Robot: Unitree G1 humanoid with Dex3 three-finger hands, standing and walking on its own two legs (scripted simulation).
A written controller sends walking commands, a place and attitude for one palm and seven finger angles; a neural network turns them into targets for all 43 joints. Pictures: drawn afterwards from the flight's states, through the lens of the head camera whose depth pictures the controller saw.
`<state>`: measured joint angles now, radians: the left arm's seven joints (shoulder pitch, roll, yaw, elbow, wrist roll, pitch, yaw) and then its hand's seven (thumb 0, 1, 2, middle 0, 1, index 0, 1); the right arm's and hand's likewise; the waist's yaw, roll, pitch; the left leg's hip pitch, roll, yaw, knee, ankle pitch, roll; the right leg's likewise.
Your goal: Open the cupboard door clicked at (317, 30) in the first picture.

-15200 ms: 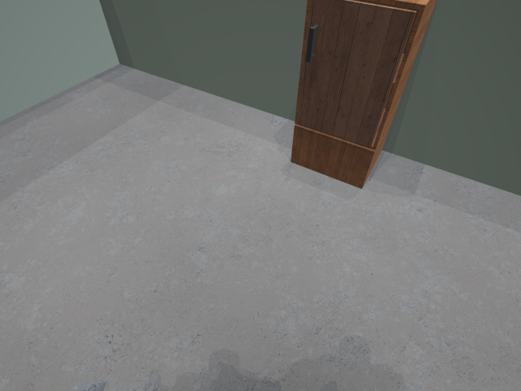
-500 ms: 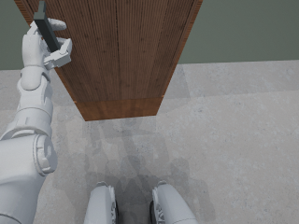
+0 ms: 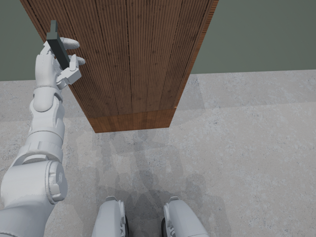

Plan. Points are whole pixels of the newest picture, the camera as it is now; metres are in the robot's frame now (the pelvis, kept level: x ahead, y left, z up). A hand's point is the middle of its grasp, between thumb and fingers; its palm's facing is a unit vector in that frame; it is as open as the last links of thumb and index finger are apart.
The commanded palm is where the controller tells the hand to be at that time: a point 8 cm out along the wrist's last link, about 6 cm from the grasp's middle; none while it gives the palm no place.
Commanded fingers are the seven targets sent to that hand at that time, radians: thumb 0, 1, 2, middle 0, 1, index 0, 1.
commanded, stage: pull the door open along its arc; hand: left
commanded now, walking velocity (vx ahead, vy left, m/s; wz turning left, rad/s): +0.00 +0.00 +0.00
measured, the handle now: (63, 52) +0.55 +0.19 +0.07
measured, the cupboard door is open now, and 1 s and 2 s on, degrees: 3 43 44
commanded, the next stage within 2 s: open thumb and fingers to let go in 0.80 s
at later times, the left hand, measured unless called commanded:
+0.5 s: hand (104, 118) +0.38 +0.09 +0.06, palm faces +0.41 -0.91 +0.02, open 5.5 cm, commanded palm +0.31 +0.13 +0.06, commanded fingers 0.00 0.90 0.90 -0.40 -1.35 -0.40 -1.35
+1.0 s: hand (137, 148) +0.31 +0.03 +0.06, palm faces +0.38 -0.92 -0.03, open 5.9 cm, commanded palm +0.26 +0.07 +0.06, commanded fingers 0.00 0.48 0.72 -0.37 -1.30 -0.37 -1.30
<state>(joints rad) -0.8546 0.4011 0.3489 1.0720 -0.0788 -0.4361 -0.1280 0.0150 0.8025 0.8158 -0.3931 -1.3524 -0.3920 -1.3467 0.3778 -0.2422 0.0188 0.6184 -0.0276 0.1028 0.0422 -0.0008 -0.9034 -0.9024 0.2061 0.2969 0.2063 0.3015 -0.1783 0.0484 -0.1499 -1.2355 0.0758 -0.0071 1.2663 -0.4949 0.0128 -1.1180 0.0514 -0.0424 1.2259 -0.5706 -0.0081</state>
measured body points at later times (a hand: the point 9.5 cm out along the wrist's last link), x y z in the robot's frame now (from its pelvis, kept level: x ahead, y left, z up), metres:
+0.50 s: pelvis +0.01 -0.02 +0.02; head +0.09 -0.01 +0.46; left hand +0.35 +0.14 +0.06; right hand +0.17 -0.24 -0.09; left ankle +0.04 +0.11 -0.62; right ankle +0.00 -0.12 -0.62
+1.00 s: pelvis +0.01 -0.06 +0.02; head +0.07 -0.07 +0.47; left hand +0.28 +0.07 +0.06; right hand +0.21 -0.25 -0.09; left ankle +0.04 +0.11 -0.62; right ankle +0.00 -0.12 -0.62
